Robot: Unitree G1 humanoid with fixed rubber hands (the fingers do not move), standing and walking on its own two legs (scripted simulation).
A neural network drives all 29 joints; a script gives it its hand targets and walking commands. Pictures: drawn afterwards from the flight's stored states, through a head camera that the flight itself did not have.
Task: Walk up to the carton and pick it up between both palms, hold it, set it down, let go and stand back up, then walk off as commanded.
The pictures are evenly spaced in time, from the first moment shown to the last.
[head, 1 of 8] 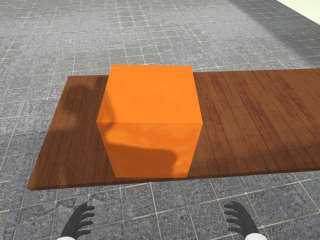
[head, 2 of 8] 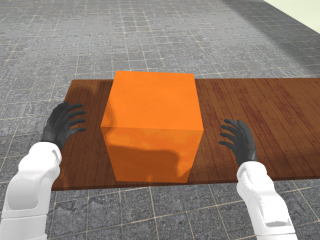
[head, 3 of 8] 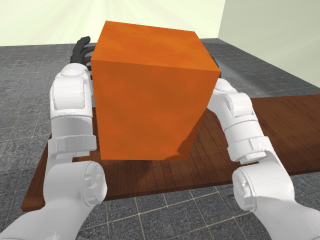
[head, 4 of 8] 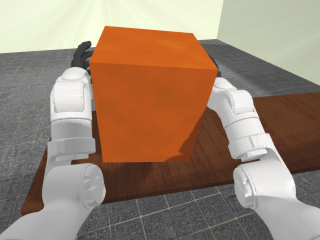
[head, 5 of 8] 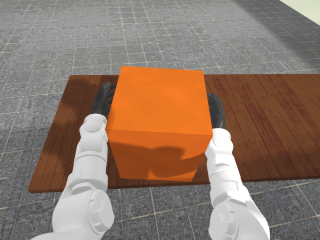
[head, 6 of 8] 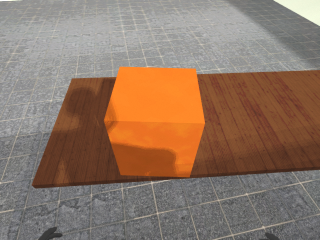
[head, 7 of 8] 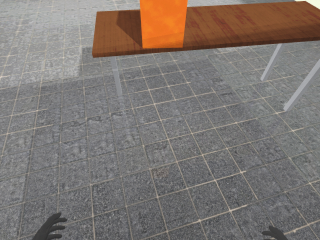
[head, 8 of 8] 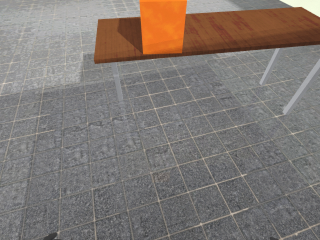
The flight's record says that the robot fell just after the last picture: no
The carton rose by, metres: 0.23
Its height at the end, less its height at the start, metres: +0.00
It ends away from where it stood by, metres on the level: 0.01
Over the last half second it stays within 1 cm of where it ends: yes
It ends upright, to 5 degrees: yes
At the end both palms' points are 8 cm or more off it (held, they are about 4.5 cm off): yes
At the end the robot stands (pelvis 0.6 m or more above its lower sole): yes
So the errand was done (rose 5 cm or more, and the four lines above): yes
